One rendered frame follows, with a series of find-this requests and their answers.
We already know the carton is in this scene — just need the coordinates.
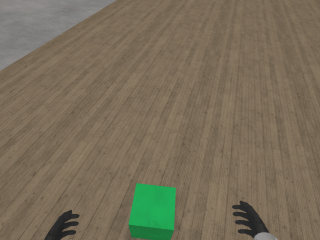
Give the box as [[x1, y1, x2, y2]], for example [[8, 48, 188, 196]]
[[128, 183, 176, 240]]

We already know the robot right hand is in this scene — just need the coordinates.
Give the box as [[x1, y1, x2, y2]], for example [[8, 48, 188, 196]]
[[232, 201, 269, 238]]

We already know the robot left hand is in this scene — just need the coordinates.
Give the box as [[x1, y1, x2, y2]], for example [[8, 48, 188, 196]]
[[44, 210, 80, 240]]

